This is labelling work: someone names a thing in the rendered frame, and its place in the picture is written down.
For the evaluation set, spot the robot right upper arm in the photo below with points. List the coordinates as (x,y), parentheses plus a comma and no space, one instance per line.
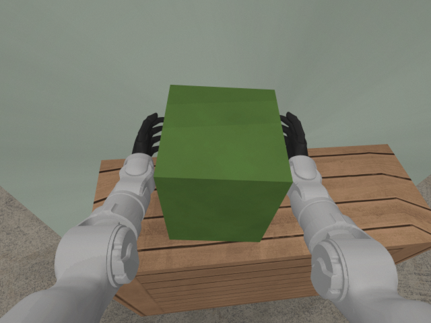
(359,277)

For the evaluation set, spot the right robot forearm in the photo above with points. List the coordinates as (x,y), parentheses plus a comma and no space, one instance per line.
(316,212)

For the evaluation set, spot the left robot hand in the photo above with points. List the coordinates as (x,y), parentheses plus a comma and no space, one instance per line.
(145,140)

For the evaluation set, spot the robot left upper arm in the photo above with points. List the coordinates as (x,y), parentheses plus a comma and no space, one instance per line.
(93,262)

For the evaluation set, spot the right robot hand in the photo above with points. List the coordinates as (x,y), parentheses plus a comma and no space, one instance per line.
(295,140)

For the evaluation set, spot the left robot forearm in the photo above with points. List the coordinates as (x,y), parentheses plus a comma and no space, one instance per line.
(129,199)

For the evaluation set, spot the pedestal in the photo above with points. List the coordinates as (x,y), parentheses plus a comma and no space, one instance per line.
(366,182)

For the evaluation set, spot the carton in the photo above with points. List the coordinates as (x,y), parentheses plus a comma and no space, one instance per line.
(222,169)

